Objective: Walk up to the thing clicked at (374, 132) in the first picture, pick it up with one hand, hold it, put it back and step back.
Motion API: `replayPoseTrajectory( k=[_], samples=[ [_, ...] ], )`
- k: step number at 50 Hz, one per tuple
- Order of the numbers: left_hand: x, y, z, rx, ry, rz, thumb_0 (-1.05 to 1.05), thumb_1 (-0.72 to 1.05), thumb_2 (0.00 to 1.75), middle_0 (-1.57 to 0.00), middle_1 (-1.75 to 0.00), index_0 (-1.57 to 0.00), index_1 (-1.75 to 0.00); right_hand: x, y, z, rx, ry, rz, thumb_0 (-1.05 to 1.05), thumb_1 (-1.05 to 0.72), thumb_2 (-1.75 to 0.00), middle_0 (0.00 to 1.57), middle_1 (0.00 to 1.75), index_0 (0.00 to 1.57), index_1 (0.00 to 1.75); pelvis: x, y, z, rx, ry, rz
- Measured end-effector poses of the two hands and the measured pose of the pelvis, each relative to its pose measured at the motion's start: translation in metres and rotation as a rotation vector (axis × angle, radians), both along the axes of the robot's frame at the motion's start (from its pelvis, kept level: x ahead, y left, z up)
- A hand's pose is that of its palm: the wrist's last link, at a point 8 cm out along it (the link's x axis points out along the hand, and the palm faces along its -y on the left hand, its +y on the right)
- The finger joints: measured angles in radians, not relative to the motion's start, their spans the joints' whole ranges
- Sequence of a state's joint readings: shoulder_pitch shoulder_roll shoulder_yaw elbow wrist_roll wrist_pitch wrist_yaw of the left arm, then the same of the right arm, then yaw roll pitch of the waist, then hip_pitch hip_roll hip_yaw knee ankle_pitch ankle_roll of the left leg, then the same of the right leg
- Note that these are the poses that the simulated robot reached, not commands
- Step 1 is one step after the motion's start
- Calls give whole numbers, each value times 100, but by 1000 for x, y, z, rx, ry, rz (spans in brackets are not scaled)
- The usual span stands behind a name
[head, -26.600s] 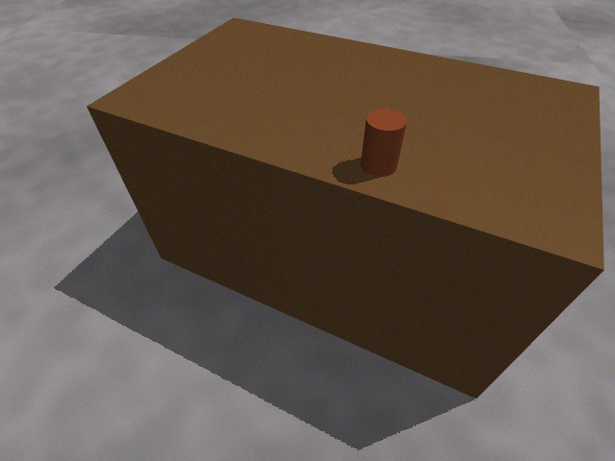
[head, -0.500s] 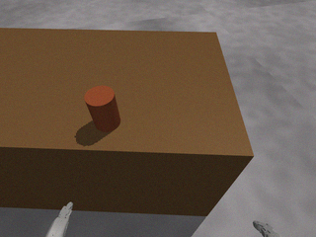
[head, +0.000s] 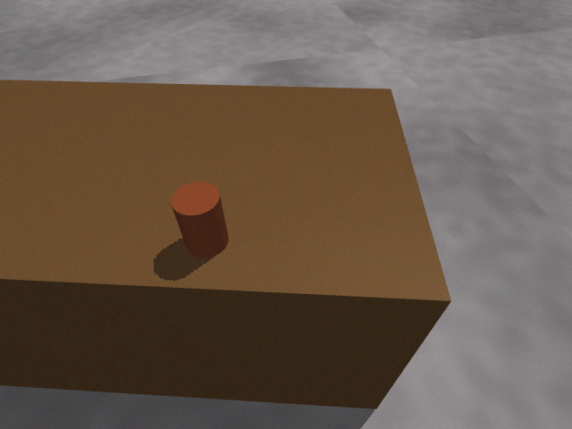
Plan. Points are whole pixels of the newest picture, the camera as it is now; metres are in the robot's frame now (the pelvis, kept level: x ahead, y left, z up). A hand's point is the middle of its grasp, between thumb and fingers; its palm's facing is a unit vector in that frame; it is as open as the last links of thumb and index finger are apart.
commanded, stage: stand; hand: left
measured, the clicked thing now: (201, 220) +0.48 +0.19 -0.01
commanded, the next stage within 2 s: none
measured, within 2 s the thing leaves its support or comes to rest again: neither
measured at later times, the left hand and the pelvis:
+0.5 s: hand out of the picture +0.06 +0.24 -0.15, palm faces -0.01 -0.94 -0.34, open 7.4 cm; pelvis +0.00 +0.00 +0.01, yaw +0 degrees
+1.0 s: hand out of the picture +0.08 +0.25 -0.15, palm faces -0.01 -0.94 -0.34, open 7.4 cm; pelvis +0.02 +0.00 +0.01, yaw -1 degrees
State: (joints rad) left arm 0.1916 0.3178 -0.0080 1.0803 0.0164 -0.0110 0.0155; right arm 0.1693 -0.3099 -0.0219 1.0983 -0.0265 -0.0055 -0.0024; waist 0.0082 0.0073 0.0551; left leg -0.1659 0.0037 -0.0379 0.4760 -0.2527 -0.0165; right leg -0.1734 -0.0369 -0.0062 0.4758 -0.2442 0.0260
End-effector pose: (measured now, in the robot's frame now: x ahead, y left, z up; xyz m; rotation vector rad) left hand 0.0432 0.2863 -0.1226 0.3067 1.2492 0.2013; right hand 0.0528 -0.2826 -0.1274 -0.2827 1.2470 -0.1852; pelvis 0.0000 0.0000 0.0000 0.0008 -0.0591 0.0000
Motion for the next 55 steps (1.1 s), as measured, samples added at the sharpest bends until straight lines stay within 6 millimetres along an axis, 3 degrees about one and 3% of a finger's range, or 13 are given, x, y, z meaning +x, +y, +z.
replayPoseTrajectory(
  k=[7, 14, 55],
  samples=[
    [3, 0, 5, 3, 0, 6, 0, 64, 84, -20, -29, -20, -29, -2, -3, 2, 3, 8, -6, 1, -91, -90, 20, 30, 21, 30, -3, -2, 4, 2, -6, 2],
    [5, 0, 7, 7, 6, 12, 1, 84, 88, -21, -30, -20, -30, -3, -9, 4, -4, 25, -10, 1, -91, -90, 20, 30, 21, 30, -2, -4, 6, 0, -4, 5],
    [37, 5, 12, 7, 6, 4, 1, 90, 89, -21, -30, -20, -30, 23, -14, 10, -22, 12, -5, 1, -91, -90, 20, 30, 21, 30, 16, -2, 9, 3, 16, -9]
  ],
)
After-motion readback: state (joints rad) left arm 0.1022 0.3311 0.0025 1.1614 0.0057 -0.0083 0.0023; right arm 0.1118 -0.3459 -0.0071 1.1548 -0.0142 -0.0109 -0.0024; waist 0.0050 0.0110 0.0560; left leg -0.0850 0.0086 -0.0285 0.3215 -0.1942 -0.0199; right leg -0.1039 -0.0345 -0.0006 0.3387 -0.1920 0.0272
